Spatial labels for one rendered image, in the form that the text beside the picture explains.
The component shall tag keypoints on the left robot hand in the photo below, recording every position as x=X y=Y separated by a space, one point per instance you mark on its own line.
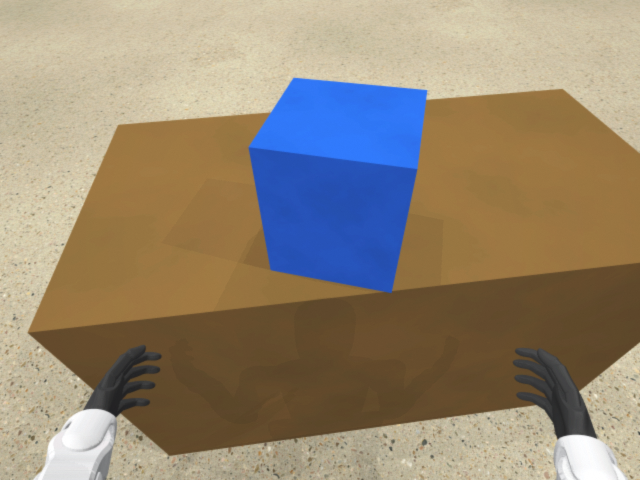
x=109 y=393

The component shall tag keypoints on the pedestal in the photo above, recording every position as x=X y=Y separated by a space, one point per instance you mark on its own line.
x=523 y=231

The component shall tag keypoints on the robot right forearm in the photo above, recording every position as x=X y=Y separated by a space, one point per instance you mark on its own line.
x=580 y=457

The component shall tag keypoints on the carton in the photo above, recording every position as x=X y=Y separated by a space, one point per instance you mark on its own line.
x=334 y=166

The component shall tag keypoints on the robot left forearm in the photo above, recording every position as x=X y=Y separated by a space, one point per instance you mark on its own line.
x=83 y=448

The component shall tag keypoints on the right robot hand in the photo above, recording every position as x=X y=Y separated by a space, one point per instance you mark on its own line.
x=563 y=403

